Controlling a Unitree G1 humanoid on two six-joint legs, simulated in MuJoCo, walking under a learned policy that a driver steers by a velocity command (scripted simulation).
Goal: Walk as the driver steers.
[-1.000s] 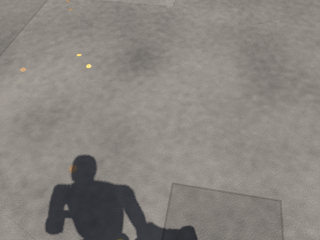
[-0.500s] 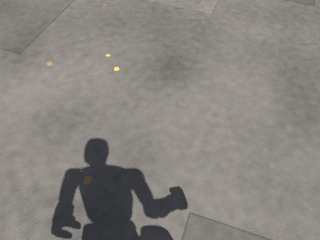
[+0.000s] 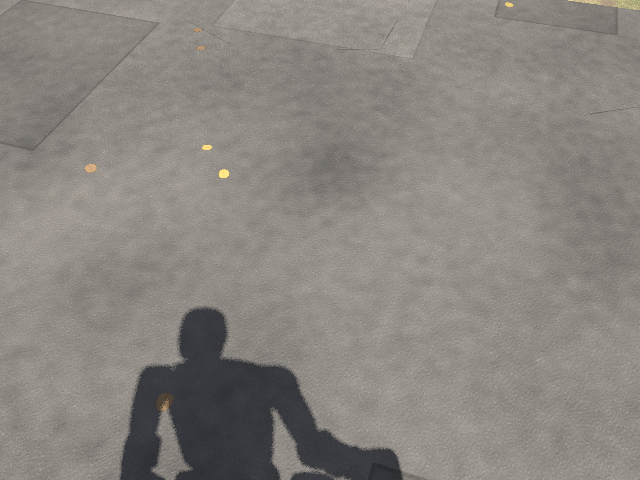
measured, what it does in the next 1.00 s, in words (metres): walks ahead: right foot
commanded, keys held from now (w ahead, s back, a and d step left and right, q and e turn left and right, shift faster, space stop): no key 0.12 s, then w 0.66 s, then w+e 0.22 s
